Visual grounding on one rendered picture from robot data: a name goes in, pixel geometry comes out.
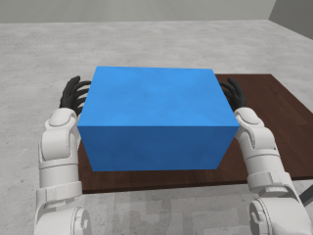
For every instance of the robot left forearm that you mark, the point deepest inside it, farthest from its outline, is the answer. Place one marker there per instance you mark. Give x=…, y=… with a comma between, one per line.
x=58, y=163

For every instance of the robot right forearm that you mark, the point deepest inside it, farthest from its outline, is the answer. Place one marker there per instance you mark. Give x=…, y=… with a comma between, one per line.
x=266, y=174

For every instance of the carton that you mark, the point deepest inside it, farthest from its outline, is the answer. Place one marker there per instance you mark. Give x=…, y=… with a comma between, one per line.
x=139, y=118

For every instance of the left robot hand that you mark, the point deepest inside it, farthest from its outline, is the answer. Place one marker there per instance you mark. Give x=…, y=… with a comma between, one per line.
x=70, y=95

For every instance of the right robot hand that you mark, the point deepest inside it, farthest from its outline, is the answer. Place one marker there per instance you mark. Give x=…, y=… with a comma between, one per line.
x=235, y=94

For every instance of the right robot upper arm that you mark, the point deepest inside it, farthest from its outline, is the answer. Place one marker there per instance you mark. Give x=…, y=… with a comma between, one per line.
x=278, y=216

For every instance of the table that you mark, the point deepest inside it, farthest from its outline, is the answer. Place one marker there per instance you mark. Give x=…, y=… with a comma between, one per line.
x=287, y=118

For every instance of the left robot upper arm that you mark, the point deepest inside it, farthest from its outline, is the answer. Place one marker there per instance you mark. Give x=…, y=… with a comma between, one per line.
x=72, y=221

